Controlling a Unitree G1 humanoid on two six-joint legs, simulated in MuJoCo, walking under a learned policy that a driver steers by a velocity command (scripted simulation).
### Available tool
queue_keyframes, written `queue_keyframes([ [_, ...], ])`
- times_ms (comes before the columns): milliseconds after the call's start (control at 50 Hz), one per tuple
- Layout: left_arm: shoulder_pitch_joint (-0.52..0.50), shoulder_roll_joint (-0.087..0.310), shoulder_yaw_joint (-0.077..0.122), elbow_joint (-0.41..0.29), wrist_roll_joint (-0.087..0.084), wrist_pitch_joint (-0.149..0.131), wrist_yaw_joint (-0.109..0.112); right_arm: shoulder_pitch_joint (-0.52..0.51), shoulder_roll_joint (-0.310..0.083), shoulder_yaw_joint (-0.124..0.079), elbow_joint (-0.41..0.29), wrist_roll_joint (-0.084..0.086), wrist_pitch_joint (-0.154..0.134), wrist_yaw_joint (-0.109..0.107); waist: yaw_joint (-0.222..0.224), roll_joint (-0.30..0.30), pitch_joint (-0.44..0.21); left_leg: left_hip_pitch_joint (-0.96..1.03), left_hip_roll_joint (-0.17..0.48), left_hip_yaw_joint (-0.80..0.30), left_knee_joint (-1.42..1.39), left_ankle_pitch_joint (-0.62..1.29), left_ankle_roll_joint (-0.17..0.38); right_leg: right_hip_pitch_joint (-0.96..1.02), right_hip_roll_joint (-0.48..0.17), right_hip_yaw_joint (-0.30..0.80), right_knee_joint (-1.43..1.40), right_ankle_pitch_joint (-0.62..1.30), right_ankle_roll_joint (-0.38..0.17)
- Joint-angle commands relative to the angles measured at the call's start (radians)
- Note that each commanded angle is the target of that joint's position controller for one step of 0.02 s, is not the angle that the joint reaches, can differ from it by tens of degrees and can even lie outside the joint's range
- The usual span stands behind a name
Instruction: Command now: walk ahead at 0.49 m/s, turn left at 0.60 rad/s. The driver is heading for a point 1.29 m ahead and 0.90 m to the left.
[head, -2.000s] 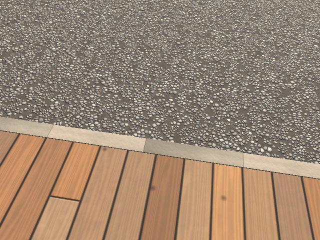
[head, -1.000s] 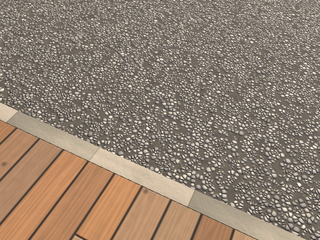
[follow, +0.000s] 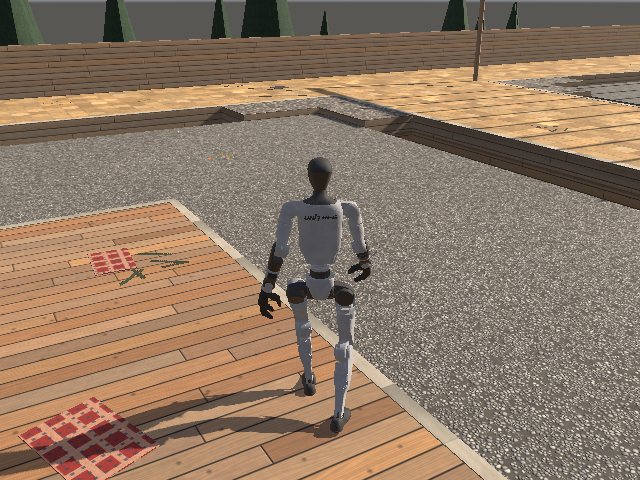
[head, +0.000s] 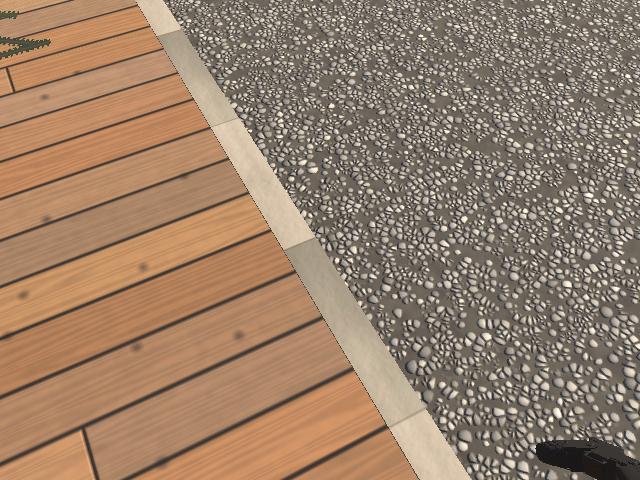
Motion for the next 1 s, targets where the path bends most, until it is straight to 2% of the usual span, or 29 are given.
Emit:
queue_keyframes([
  [20, 0.024, 0.063, 0.013, -0.155, -0.002, -0.004, -0.021, 0.333, -0.289, -0.092, 0.028, 0.003, -0.006, -0.042, -0.111, 0.22, -0.35, 0.862, 0.356, -0.671, -0.128, -0.162, 0.22, -0.694, 0.022, 0.081, 0.834, -0.062, -0.013],
  [40, -0.118, 0.152, 0.029, -0.191, 0.006, -0.01, -0.022, 0.4, -0.278, -0.095, 0.011, 0.031, 0.006, -0.049, -0.199, 0.074, -0.393, 0.851, 0.388, -0.864, -0.252, -0.118, 0.249, -0.797, 0.072, 0.281, 0.929, -0.032, -0.008],
  [60, -0.19, 0.146, 0.026, -0.218, -0.006, -0.02, -0.026, 0.352, -0.248, -0.087, 0.04, 0.037, 0.008, -0.06, -0.168, 0.035, -0.23, 0.743, 0.358, -0.685, -0.274, -0.009, 0.221, -0.861, 0.013, 0.311, 0.887, 0.087, -0.018],
  [80, -0.175, 0.138, 0.019, -0.209, -0.005, -0.031, -0.025, 0.31, -0.201, -0.074, 0.049, 0.044, 0.003, -0.064, -0.118, -0.006, -0.131, 0.587, 0.319, -0.582, -0.291, 0.131, 0.188, -0.804, -0.022, 0.302, 0.781, 0.151, -0.021],
  [100, -0.16, 0.136, 0.019, -0.196, 0.008, -0.024, -0.024, 0.267, -0.173, -0.064, 0.047, 0.044, -0.006, -0.067, -0.072, -0.027, -0.086, 0.48, 0.261, -0.5, -0.299, 0.246, 0.153, -0.735, -0.046, 0.308, 0.71, 0.16, -0.015],
  [120, -0.12, 0.134, 0.018, -0.187, 0.025, -0.006, -0.025, 0.238, -0.151, -0.056, 0.044, 0.049, -0.014, -0.069, -0.033, -0.019, -0.08, 0.402, 0.22, -0.443, -0.313, 0.312, 0.141, -0.665, -0.053, 0.312, 0.673, 0.154, -0.003],
  [140, -0.097, 0.131, 0.019, -0.181, 0.033, 0.012, -0.028, 0.23, -0.141, -0.05, 0.04, 0.05, -0.024, -0.066, -0.017, -0.009, -0.091, 0.363, 0.202, -0.415, -0.319, 0.35, 0.137, -0.624, -0.055, 0.309, 0.645, 0.146, 0.008],
  [180, -0.089, 0.109, 0.015, -0.176, 0.034, 0.033, -0.038, 0.255, -0.145, -0.05, 0.056, 0.052, -0.042, -0.062, -0.009, -0.008, -0.093, 0.325, 0.176, -0.371, -0.346, 0.369, 0.132, -0.612, -0.052, 0.288, 0.583, 0.186, 0.022],
  [260, -0.24, 0.094, 0.011, -0.214, 0.029, 0.039, -0.044, 0.348, -0.141, -0.045, 0.099, 0.051, -0.052, -0.061, -0.063, 0.016, -0.025, 0.345, 0.152, -0.346, -0.401, 0.324, 0.078, -0.711, -0.057, 0.272, 0.413, 0.375, 0.028],
  [320, -0.34, 0.097, 0.011, -0.242, 0.026, 0.037, -0.05, 0.408, -0.145, -0.041, 0.123, 0.052, -0.056, -0.066, -0.103, 0.027, -0.013, 0.437, 0.154, -0.338, -0.388, 0.397, 0.039, -0.764, -0.04, 0.268, 0.305, 0.468, 0.015],
  [360, -0.4, 0.094, 0.006, -0.262, 0.023, 0.033, -0.055, 0.439, -0.151, -0.039, 0.135, 0.049, -0.059, -0.069, -0.124, 0.027, -0.006, 0.493, 0.162, -0.334, -0.378, 0.438, 0.033, -0.779, -0.019, 0.256, 0.235, 0.493, 0.002],
  [440, -0.498, 0.09, -0.002, -0.298, 0.015, 0.021, -0.06, 0.48, -0.159, -0.032, 0.16, 0.032, -0.06, -0.079, -0.153, 0.044, 0.022, 0.571, 0.189, -0.338, -0.349, 0.505, 0.04, -0.749, 0.031, 0.23, 0.103, 0.463, -0.036],
  [480, -0.469, 0.102, -0.001, -0.298, 0.013, 0.013, -0.056, 0.454, -0.18, -0.034, 0.167, 0.028, -0.062, -0.086, -0.121, 0.052, 0.025, 0.586, 0.214, -0.337, -0.32, 0.606, 0.033, -0.67, 0.055, 0.233, 0.047, 0.403, -0.072],
  [500, -0.409, 0.113, 0.004, -0.28, 0.011, 0.01, -0.05, 0.431, -0.186, -0.033, 0.167, 0.028, -0.065, -0.089, -0.088, 0.059, 0.003, 0.581, 0.211, -0.321, -0.271, 0.732, 0.017, -0.574, 0.082, 0.225, 0.017, 0.363, -0.092],
  [520, -0.31, 0.135, 0.013, -0.247, 0.008, 0.007, -0.039, 0.418, -0.195, -0.033, 0.171, 0.024, -0.065, -0.089, -0.046, 0.062, -0.054, 0.585, 0.201, -0.307, -0.161, 0.868, 0.004, -0.451, 0.116, 0.217, 0.004, 0.323, -0.113],
  [540, -0.135, 0.15, 0.023, -0.196, 0.008, -0.003, -0.024, 0.4, -0.195, -0.032, 0.175, 0.026, -0.066, -0.087, 0.038, 0.037, -0.15, 0.541, 0.168, -0.267, 0.029, 0.875, -0.011, -0.241, 0.114, 0.225, -0.061, 0.379, -0.143],
  [560, 0.034, 0.202, 0.037, -0.165, 0.025, -0.011, -0.007, 0.394, -0.16, -0.018, 0.152, 0.032, -0.069, -0.083, 0.106, -0.025, -0.277, 0.371, 0.122, -0.241, 0.294, 0.593, -0.022, 0.022, -0.052, 0.391, -0.069, 0.282, -0.189],
  [580, 0.091, 0.315, 0.068, -0.154, 0.044, -0.009, -0.008, 0.525, -0.08, -0.006, 0.143, 0.07, -0.067, -0.074, 0.054, -0.275, -0.399, 0.024, -0.088, -0.159, 0.683, -0.127, -0.081, 0.281, -0.337, 0.906, -0.128, 0.235, -0.338],
  [600, 0.033, 0.23, 0.051, -0.148, 0.005, -0.001, -0.025, 0.478, -0.16, -0.017, 0.157, 0.033, -0.065, -0.08, 0.033, -0.142, -0.34, -0.081, -0.073, -0.256, 0.777, -0.303, -0.063, 0.201, -0.321, 1.025, -0.216, 0.213, -0.328],
  [620, -0.072, 0.182, 0.038, -0.159, -0.008, -0.001, -0.028, 0.405, -0.154, -0.019, 0.142, 0.034, -0.063, -0.077, -0.01, -0.085, -0.176, -0.113, -0.019, -0.255, 0.762, -0.219, -0.066, 0.046, -0.295, 0.849, -0.235, 0.217, -0.312],
  [640, -0.121, 0.131, 0.026, -0.162, 0.001, -0.008, -0.034, 0.355, -0.141, -0.012, 0.136, 0.031, -0.062, -0.073, -0.021, -0.016, -0.106, -0.101, 0.019, -0.232, 0.715, -0.17, -0.068, -0.059, -0.252, 0.743, -0.263, 0.306, -0.291],
  [660, -0.137, 0.109, 0.018, -0.153, 0.007, -0.018, -0.033, 0.342, -0.122, -0.01, 0.137, 0.032, -0.053, -0.069, -0.044, -0.019, -0.066, -0.085, 0.047, -0.221, 0.672, -0.153, -0.071, -0.127, -0.212, 0.648, -0.285, 0.38, -0.259],
  [680, -0.143, 0.093, 0.011, -0.14, 0.007, -0.027, -0.033, 0.361, -0.109, -0.006, 0.145, 0.026, -0.038, -0.064, -0.068, -0.049, -0.055, -0.046, 0.064, -0.216, 0.634, -0.14, -0.078, -0.186, -0.175, 0.57, -0.312, 0.431, -0.227],
  [720, -0.109, 0.102, 0.012, -0.114, 0.004, -0.051, -0.037, 0.376, -0.094, -0.005, 0.16, 0.024, -0.019, -0.054, -0.077, -0.078, -0.056, -0.028, 0.061, -0.21, 0.616, -0.111, -0.087, -0.219, -0.158, 0.49, -0.345, 0.518, -0.214],
  [780, -0.067, 0.118, 0.018, -0.079, -0.006, -0.07, -0.039, 0.279, -0.086, -0.003, 0.135, 0.024, -0.01, -0.047, -0.066, -0.085, -0.022, -0.15, 0.084, -0.205, 0.576, 0.0, -0.104, -0.198, -0.148, 0.382, -0.396, 0.551, -0.198],
  [840, -0.034, 0.103, 0.012, -0.053, -0.007, -0.068, -0.035, 0.169, -0.07, 0.001, 0.102, 0.023, -0.013, -0.041, -0.051, -0.082, 0.003, -0.222, 0.094, -0.181, 0.474, 0.117, -0.117, -0.172, -0.123, 0.28, -0.405, 0.646, -0.177],
  [900, -0.028, 0.102, 0.007, -0.04, -0.007, -0.067, -0.028, 0.067, -0.037, 0.016, 0.074, 0.021, -0.021, -0.031, -0.034, -0.086, 0.015, -0.194, 0.102, -0.116, 0.298, 0.223, -0.118, -0.167, -0.105, 0.198, -0.398, 0.693, -0.157],
  [960, 0.021, 0.114, 0.007, -0.011, -0.008, -0.063, -0.017, -0.043, -0.025, 0.029, 0.035, 0.017, -0.023, -0.02, -0.004, -0.083, 0.042, -0.188, 0.11, -0.059, 0.153, 0.232, -0.1, -0.089, -0.144, 0.176, -0.405, 0.721, -0.158],
  [1000, 0.036, 0.131, 0.011, 0.005, -0.006, -0.054, -0.008, -0.074, -0.034, 0.03, 0.018, 0.016, -0.025, -0.015, -0.002, -0.081, 0.046, -0.184, 0.103, -0.036, 0.079, 0.179, -0.078, -0.002, -0.167, 0.154, -0.374, 0.772, -0.156],
])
